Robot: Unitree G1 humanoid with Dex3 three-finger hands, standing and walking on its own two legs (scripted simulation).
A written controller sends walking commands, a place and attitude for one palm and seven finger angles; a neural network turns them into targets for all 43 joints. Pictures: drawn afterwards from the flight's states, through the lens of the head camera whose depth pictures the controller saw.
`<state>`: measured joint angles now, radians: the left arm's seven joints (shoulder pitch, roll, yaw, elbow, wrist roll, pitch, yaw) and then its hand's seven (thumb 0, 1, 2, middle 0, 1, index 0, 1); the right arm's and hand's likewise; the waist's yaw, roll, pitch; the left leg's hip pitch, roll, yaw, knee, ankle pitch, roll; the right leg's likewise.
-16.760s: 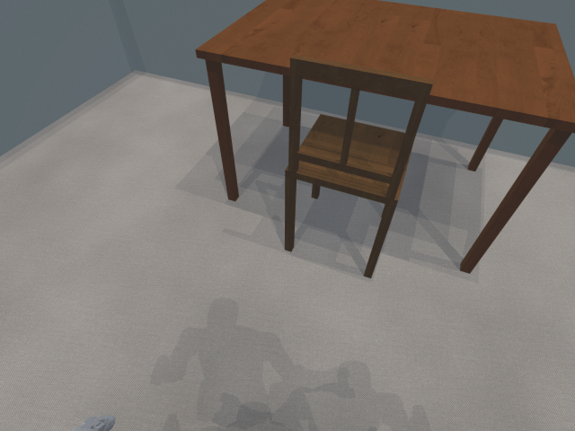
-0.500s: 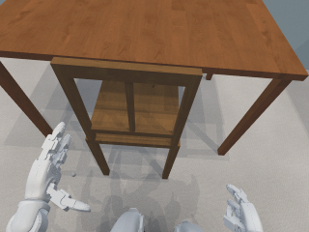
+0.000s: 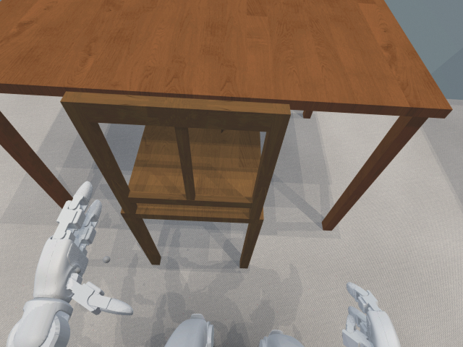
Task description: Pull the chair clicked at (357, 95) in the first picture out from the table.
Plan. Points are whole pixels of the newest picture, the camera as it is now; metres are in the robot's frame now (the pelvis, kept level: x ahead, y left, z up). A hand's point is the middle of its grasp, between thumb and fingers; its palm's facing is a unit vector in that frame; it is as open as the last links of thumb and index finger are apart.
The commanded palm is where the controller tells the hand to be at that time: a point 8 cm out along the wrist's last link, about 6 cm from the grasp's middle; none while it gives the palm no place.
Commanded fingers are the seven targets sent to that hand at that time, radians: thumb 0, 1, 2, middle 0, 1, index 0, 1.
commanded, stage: raise the hand toward the chair's back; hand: left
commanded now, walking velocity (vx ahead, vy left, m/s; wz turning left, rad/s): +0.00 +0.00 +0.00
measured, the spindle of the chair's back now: (186, 166) +0.47 +0.12 -0.02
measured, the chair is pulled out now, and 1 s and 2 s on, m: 0.00 0.00 0.00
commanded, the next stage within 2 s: aim the fingers beside a spindle in 0.06 s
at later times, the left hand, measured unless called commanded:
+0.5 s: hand (136, 255) +0.26 +0.17 +0.03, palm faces +0.01 -1.00 -0.04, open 16.9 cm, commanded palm +0.24 +0.22 +0.03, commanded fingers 0.00 -0.50 0.30 -0.06 -0.08 -0.06 -0.08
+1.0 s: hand (162, 242) +0.29 +0.13 +0.01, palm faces -0.01 -1.00 -0.02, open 16.9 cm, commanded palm +0.26 +0.19 +0.01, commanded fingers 0.00 -0.50 0.30 -0.06 -0.08 -0.06 -0.08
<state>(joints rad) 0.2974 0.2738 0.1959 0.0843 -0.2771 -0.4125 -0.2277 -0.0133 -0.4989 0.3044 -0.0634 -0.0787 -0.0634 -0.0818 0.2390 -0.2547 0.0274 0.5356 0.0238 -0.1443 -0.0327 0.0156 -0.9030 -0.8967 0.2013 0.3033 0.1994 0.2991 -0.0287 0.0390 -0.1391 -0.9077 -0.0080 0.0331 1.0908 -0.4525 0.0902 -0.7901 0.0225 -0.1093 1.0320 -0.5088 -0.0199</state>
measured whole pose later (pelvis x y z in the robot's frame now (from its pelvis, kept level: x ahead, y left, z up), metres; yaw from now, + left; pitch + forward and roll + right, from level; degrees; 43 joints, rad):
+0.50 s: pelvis +0.00 -0.02 -0.01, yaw +0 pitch +17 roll -3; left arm 0.26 0.25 0.16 0.12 -0.26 -0.43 -0.22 -0.01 -0.50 0.30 -0.06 -0.08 -0.06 -0.08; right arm 0.22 -0.26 0.02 0.54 0.02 -0.14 -0.03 0.02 -0.90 -0.90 0.20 0.30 0.20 0.30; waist -0.03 0.04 -0.15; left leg -0.96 0.00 0.02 1.14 -0.48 0.06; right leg -0.84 0.03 -0.12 1.10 -0.55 -0.05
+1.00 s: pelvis +0.00 -0.03 -0.02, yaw +0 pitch +19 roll -3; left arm 0.14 0.20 0.09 0.20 -0.21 -0.45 -0.13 -0.01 -0.50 0.30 -0.06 -0.08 -0.06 -0.08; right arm 0.22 -0.26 0.02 0.54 0.01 -0.09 -0.01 0.01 -0.90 -0.90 0.20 0.30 0.20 0.30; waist -0.04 0.04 -0.17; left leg -1.04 0.01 0.03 1.20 -0.50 0.06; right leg -0.93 0.03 -0.11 1.17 -0.57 -0.06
